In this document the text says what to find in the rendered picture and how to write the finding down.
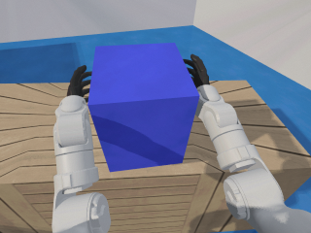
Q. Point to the left robot upper arm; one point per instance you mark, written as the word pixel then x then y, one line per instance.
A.
pixel 85 213

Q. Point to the right robot upper arm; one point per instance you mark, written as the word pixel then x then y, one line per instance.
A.
pixel 255 197

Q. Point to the carton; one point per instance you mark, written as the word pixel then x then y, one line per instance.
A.
pixel 142 101

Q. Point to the robot left hand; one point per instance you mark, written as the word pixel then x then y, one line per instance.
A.
pixel 77 84

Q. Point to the pedestal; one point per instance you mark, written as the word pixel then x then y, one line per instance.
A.
pixel 187 197

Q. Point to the robot right hand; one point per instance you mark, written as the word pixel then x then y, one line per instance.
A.
pixel 199 71

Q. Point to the robot right forearm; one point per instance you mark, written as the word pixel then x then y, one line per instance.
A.
pixel 235 153

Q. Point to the robot left forearm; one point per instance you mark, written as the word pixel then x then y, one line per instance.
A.
pixel 73 148

